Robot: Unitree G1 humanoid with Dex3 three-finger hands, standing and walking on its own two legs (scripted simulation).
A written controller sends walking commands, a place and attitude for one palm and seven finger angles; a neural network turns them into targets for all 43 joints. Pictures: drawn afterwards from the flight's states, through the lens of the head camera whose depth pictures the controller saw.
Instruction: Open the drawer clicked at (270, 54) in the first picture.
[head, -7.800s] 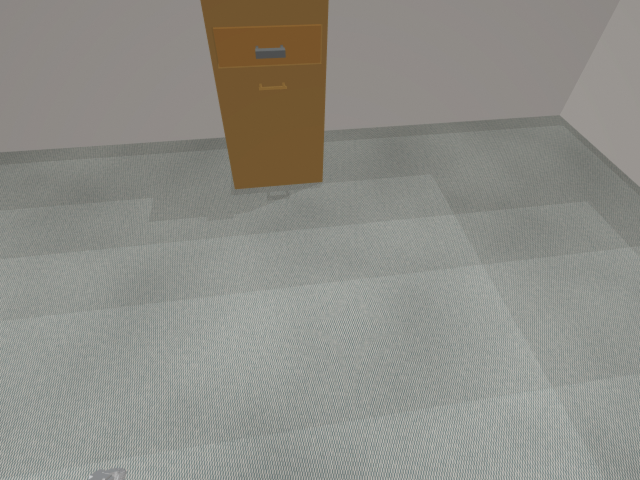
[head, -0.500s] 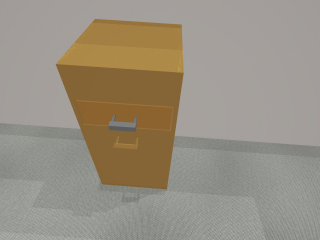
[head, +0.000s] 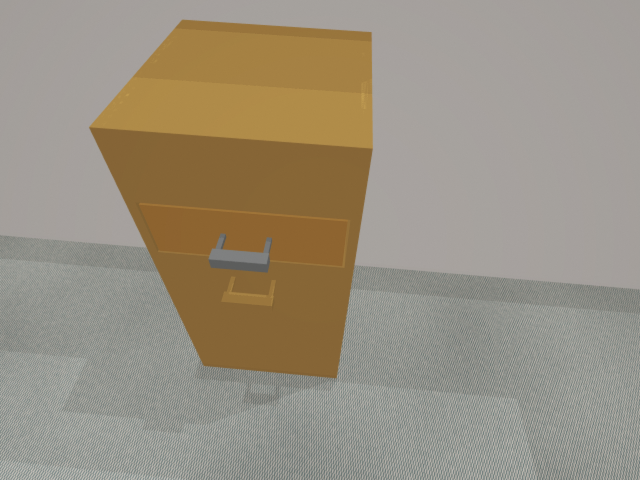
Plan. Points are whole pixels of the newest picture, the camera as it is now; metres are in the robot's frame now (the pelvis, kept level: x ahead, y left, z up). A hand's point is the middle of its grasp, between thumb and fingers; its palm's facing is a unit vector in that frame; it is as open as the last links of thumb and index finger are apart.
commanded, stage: come to a stop and stand still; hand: left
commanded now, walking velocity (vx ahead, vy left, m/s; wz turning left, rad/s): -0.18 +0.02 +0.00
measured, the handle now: (242, 250) +0.52 +0.18 -0.10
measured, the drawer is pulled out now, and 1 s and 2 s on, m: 0.00 0.00 0.00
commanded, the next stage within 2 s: look again from close up in 1.46 s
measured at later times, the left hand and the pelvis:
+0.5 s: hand out of the picture +0.02 +0.20 -0.16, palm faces -0.01 -0.96 -0.26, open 7.4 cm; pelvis -0.05 +0.01 +0.00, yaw -1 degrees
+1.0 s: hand out of the picture -0.04 +0.14 -0.17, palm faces +0.01 -0.99 -0.17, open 7.4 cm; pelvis -0.03 -0.02 +0.00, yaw +0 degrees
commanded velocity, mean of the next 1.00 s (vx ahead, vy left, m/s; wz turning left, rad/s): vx -0.01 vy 0.00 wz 0.00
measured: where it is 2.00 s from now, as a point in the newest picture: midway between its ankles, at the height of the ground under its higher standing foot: outside the picture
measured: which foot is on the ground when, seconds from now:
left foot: down 0.00-1.00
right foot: down 0.00-1.00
